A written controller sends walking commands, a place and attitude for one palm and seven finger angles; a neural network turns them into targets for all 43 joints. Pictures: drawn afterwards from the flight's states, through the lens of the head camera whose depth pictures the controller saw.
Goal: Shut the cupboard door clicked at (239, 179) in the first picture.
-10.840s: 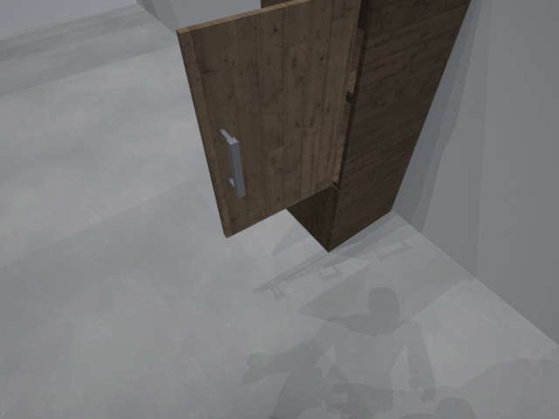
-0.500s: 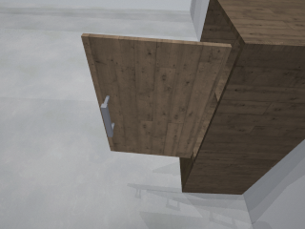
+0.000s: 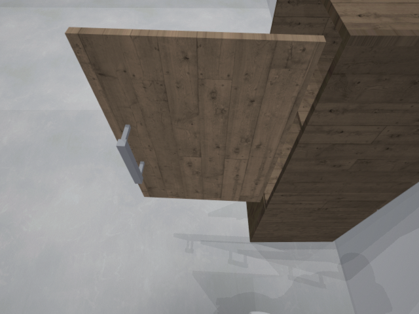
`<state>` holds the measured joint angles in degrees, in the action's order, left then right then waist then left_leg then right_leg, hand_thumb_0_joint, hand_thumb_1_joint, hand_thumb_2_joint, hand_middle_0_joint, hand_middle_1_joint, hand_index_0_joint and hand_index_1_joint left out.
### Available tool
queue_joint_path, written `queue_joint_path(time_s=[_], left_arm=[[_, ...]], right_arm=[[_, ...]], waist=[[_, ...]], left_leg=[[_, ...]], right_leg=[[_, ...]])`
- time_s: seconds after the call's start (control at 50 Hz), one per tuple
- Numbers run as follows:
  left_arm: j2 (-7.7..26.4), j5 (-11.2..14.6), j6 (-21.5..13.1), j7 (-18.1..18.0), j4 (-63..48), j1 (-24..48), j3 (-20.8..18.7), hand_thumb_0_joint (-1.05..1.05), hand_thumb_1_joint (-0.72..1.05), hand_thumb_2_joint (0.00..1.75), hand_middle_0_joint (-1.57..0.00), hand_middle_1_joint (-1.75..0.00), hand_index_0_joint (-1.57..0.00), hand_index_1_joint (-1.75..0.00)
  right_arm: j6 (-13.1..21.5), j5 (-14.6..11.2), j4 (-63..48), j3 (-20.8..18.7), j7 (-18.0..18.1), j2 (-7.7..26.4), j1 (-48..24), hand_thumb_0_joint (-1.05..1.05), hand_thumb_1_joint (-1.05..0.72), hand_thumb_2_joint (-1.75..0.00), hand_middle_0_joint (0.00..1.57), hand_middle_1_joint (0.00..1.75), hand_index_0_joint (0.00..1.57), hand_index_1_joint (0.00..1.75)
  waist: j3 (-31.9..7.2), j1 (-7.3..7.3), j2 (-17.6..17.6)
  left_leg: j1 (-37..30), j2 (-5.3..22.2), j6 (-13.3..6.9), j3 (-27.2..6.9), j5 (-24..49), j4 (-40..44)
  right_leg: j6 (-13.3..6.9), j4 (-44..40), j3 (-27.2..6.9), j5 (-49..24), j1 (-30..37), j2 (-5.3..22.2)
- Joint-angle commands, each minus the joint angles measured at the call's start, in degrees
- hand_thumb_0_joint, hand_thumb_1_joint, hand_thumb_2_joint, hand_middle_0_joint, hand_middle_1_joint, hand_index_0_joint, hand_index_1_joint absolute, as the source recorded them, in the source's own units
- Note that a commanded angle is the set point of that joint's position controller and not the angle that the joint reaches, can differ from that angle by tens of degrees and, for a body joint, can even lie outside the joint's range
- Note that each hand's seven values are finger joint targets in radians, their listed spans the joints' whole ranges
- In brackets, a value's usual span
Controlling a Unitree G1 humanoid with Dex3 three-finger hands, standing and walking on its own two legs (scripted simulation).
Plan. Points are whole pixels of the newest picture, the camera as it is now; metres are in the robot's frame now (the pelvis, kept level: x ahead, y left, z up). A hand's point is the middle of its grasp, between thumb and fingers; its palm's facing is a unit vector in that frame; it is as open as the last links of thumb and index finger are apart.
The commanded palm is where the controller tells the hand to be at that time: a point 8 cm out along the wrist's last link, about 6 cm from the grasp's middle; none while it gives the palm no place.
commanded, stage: come to a stop and stand still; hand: left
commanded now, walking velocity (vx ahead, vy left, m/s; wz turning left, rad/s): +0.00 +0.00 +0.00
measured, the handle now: (133, 156) +0.45 +0.21 -0.05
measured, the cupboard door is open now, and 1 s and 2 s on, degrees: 87 87 87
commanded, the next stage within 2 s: look again from close up in 1.52 s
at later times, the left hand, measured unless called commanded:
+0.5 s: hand out of the picture +0.03 +0.17 -0.16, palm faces +0.04 -0.97 -0.24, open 7.4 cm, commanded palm none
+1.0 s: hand out of the picture -0.03 +0.24 -0.17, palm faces +0.01 -0.96 -0.27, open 7.4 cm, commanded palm none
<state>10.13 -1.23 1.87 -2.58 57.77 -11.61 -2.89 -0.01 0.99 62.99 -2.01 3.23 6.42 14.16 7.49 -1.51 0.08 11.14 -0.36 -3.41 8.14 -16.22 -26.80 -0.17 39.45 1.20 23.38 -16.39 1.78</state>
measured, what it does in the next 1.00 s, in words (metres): stands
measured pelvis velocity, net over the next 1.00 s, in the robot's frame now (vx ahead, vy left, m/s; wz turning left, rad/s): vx -0.05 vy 0.01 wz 0.04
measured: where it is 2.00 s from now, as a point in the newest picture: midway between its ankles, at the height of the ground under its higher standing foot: outside the picture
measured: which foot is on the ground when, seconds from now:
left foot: down 0.00-1.00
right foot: down 0.00-1.00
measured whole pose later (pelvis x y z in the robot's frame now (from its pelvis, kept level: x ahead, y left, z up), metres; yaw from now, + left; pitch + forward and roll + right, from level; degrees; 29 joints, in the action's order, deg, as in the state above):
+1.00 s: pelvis -0.05 +0.01 +0.00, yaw +2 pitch -1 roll -1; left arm 17.1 -1.4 -0.2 -0.4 61.4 -14.0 0.0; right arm 0.3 0.8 63.3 -0.2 -0.8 15.3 11.5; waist 1.9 0.2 -1.3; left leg 12.5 -3.3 -4.7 3.3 -9.8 -23.2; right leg 1.4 22.7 3.4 9.5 -12.0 2.9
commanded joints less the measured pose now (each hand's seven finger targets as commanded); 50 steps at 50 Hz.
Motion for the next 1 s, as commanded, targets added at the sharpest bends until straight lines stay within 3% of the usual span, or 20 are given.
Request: queue_joint_path(time_s=[0.0,0.02,0.04,0.06,0.08,0.12,0.14,0.18,0.24,0.28,0.34,0.38,0.4,0.42,0.44,0.54,0.6,0.72,0.88,0.98], left_arm=[[2.19,-0.06,-0.57,0.19,-1.83,-8.44,-0.74,0.0,0.9,0.9,-0.2,-0.3,-0.2,-0.3],[3.34,-0.29,-1.1,0.17,-1.4,-9.2,-0.69,0.0,0.9,0.9,-0.2,-0.3,-0.2,-0.3],[13.52,-0.27,-2.2,-0.24,-5.39,-8.61,0.62,0.0,0.9,0.9,-0.2,-0.3,-0.2,-0.3],[9.32,-0.21,-1.63,-0.38,-7.34,-7.55,-0.71,0.0,0.9,0.9,-0.2,-0.3,-0.2,-0.3],[8.21,-0.09,-1.58,-0.5,-7.71,-4.32,-0.15,0.0,0.9,0.9,-0.2,-0.3,-0.2,-0.3],[9.21,0.03,-2.21,-0.82,-9.04,-5.22,-0.63,0.0,0.9,0.9,-0.2,-0.3,-0.2,-0.3],[9.39,-0.21,-2.68,-0.66,-8.54,-5.51,-0.4,0.0,0.9,0.9,-0.2,-0.3,-0.2,-0.3],[11.53,-0.56,-3.1,-0.69,-9.3,-5.27,-0.93,0.0,0.9,0.9,-0.2,-0.3,-0.2,-0.3],[13.47,-0.64,-3.54,-0.57,-11.11,-0.68,-1.1,0.0,0.9,0.9,-0.2,-0.3,-0.2,-0.3],[15.33,-0.66,-3.51,-0.3,-12.1,1.68,-1.52,0.0,0.9,0.9,-0.2,-0.3,-0.2,-0.3],[15.53,-0.44,-3.44,0.17,-12.11,3.85,-1.17,0.0,0.9,0.9,-0.2,-0.3,-0.2,-0.3],[15.4,-0.16,-3.42,0.55,-11.72,4.42,-1.09,0.0,0.9,0.9,-0.2,-0.3,-0.2,-0.3],[15.45,-0.09,-3.51,0.71,-11.42,4.32,-1.12,0.0,0.9,0.9,-0.2,-0.3,-0.2,-0.3],[16.29,-0.29,-3.25,0.86,-10.93,4.45,-1.24,0.0,0.9,0.9,-0.2,-0.3,-0.2,-0.3],[16.04,-0.32,-3.07,1.01,-10.45,3.07,-1.12,0.0,0.9,0.9,-0.2,-0.3,-0.2,-0.3],[16.68,-0.18,-3.23,1.67,-7.64,1.32,-0.82,0.0,0.9,0.9,-0.2,-0.3,-0.2,-0.3],[16.78,0.02,-3.39,1.85,-6.3,1.21,-0.55,0.0,0.9,0.9,-0.2,-0.3,-0.2,-0.3],[17.24,0.13,-3.3,1.84,-3.38,-0.2,0.07,0.0,0.9,0.9,-0.2,-0.3,-0.2,-0.3],[16.11,0.12,-3.09,1.47,-0.13,-2.09,1.04,0.0,0.9,0.9,-0.2,-0.3,-0.2,-0.3],[15.26,0.08,-3.03,1.15,0.94,-2.25,1.48,0.0,0.9,0.9,-0.2,-0.3,-0.2,-0.3]], right_arm=[[-0.03,0.08,-2.16,-2.53,0.01,10.44,2.09,0.0,-0.9,-0.9,0.2,0.3,0.2,0.3],[-0.09,-0.21,-2.23,-2.55,-0.34,9.39,2.07,0.0,-0.9,-0.9,0.2,0.3,0.2,0.3],[1.41,-0.26,-7.76,-1.76,-1.03,13.07,2.41,0.0,-0.9,-0.9,0.2,0.3,0.2,0.3],[2.37,-0.23,-9.66,-3.08,-1.11,11.71,2.0,0.0,-0.9,-0.9,0.2,0.3,0.2,0.3],[1.96,-0.12,-9.43,-3.06,-1.15,9.48,2.7,0.0,-0.9,-0.9,0.2,0.3,0.2,0.3],[0.72,0.16,-9.91,-2.43,-1.08,7.95,1.35,0.0,-0.9,-0.9,0.2,0.3,0.2,0.3],[0.13,0.34,-10.92,-1.9,-1.44,7.24,-1.07,0.0,-0.9,-0.9,0.2,0.3,0.2,0.3],[-0.68,0.04,-12.09,-2.58,-1.42,8.32,-2.65,0.0,-0.9,-0.9,0.2,0.3,0.2,0.3],[-0.96,-0.08,-12.26,-2.77,-2.1,10.37,-2.99,0.0,-0.9,-0.9,0.2,0.3,0.2,0.3],[-0.7,-0.12,-12.87,-3.03,-2.43,12.22,-2.85,0.0,-0.9,-0.9,0.2,0.3,0.2,0.3],[0.09,0.07,-12.14,-2.7,-2.69,14.11,-2.03,0.0,-0.9,-0.9,0.2,0.3,0.2,0.3],[0.66,0.3,-12.03,-2.58,-2.76,16.96,-2.75,0.0,-0.9,-0.9,0.2,0.3,0.2,0.3],[0.59,0.47,-12.13,-2.44,-2.73,18.01,-3.8,0.0,-0.9,-0.9,0.2,0.3,0.2,0.3],[0.73,0.58,-11.88,-2.42,-2.97,18.2,-4.79,0.0,-0.9,-0.9,0.2,0.3,0.2,0.3],[0.81,0.6,-11.87,-2.1,-3.02,17.93,-5.87,0.0,-0.9,-0.9,0.2,0.3,0.2,0.3],[0.84,0.63,-11.01,-1.52,-3.12,19.18,-5.13,0.0,-0.9,-0.9,0.2,0.3,0.2,0.3],[1.21,0.59,-9.78,-1.39,-3.16,20.44,-4.82,0.0,-0.9,-0.9,0.2,0.3,0.2,0.3],[1.42,0.24,-7.28,-0.99,-3.26,21.7,-4.96,0.0,-0.9,-0.9,0.2,0.3,0.2,0.3],[1.8,-0.23,-4.41,-0.65,-3.21,21.34,-5.0,0.0,-0.9,-0.9,0.2,0.3,0.2,0.3],[2.05,-0.41,-3.17,-0.56,-3.03,20.63,-5.37,0.0,-0.9,-0.9,0.2,0.3,0.2,0.3]], waist=[[-11.88,3.04,5.66],[-12.71,3.19,0.91],[-13.89,1.87,-4.15],[-18.84,1.7,-9.52],[-19.11,0.13,-7.99],[-14.56,1.45,-12.35],[-10.49,2.56,-11.13],[-5.65,2.06,-6.24],[-4.44,0.8,-2.82],[-4.52,0.12,-4.67],[-4.89,-0.55,-4.91],[-4.14,-0.55,-1.05],[-3.12,0.0,-0.26],[-2.76,0.38,3.64],[-2.09,1.27,6.08],[-5.31,1.4,0.98],[-7.33,1.31,0.24],[-6.04,1.83,0.09],[-6.09,2.29,0.83],[-6.63,2.08,0.48]], left_leg=[[-6.13,14.59,-3.4,-9.94,38.84,-0.53],[-3.7,11.01,-0.55,-7.86,28.68,-3.87],[-0.48,6.33,1.92,-9.95,30.23,-2.81],[0.79,6.05,2.76,-7.39,21.49,-5.8],[1.41,4.24,2.55,-6.78,13.89,-4.78],[7.97,1.86,2.64,-5.66,0.47,-10.37],[10.58,1.65,2.75,-6.35,-7.01,-13.24],[13.06,2.27,2.75,-8.41,-10.67,-19.41],[11.03,2.79,2.74,-8.42,-8.58,-19.85],[8.23,2.65,2.57,-7.9,-6.0,-16.29],[1.27,2.43,1.89,-7.35,0.3,-6.53],[-0.85,3.86,0.65,-10.56,1.5,-1.95],[1.01,4.99,0.03,-11.69,-0.64,-0.22],[3.65,4.77,0.16,-12.7,-3.15,2.08],[5.69,5.0,0.0,-13.48,-6.11,4.61],[7.03,4.84,0.27,-13.79,-8.5,6.47],[6.02,5.43,0.3,-14.45,-6.7,6.99],[7.95,6.79,0.31,-16.51,-9.59,10.59],[7.19,7.9,0.25,-17.83,-7.89,13.92],[3.68,7.9,0.49,-17.03,-1.37,13.49]], right_leg=[[-0.2,-9.41,-0.28,-11.35,4.91,1.47],[-0.2,-15.98,-1.51,-22.9,8.56,2.72],[-0.9,-12.29,-0.18,-34.15,15.03,2.57],[-2.43,-8.63,-5.0,-41.21,13.07,7.33],[-3.86,-8.23,-5.33,-39.58,12.83,8.97],[-6.07,-11.04,-9.65,-45.19,13.11,11.18],[-6.95,-13.05,-11.31,-46.04,11.83,12.87],[-8.26,-16.03,-14.27,-40.99,6.85,15.04],[-10.24,-19.19,-13.37,-28.63,3.36,13.62],[-9.8,-20.3,-11.97,-18.83,0.81,12.11],[-7.33,-22.14,-10.24,-5.76,-2.68,9.64],[-4.58,-22.29,-9.28,0.46,-5.56,7.3],[-3.08,-23.21,-8.7,2.63,-4.94,6.3],[-2.73,-22.51,-7.87,3.96,-3.07,5.8],[-2.29,-22.41,-7.35,4.29,-1.29,4.99],[-2.35,-23.94,-6.95,5.9,2.03,5.47],[-2.42,-22.97,-6.25,2.59,2.92,5.51],[-2.1,-21.8,-4.98,0.2,4.23,5.33],[-1.64,-19.29,-2.97,-8.06,7.16,5.27],[-1.28,-19.14,-2.67,-11.89,7.24,5.51]])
